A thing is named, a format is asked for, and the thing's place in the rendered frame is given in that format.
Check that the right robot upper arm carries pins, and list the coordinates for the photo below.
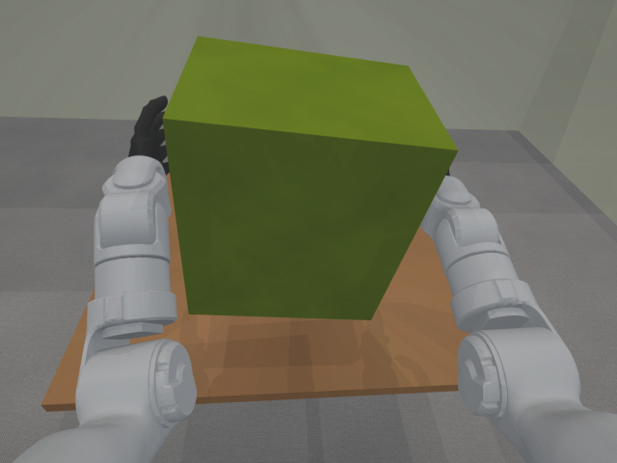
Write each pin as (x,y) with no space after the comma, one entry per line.
(525,382)

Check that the left robot upper arm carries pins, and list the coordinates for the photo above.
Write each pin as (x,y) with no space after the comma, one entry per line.
(129,399)

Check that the left robot forearm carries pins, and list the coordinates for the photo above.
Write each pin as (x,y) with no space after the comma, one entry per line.
(132,289)

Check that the carton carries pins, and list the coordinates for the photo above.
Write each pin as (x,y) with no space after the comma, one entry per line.
(299,179)

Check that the robot left hand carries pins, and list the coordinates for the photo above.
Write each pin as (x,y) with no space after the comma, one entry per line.
(148,137)

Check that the table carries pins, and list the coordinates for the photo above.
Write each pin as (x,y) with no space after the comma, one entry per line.
(409,346)

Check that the right robot forearm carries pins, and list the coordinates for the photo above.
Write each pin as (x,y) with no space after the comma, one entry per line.
(487,293)

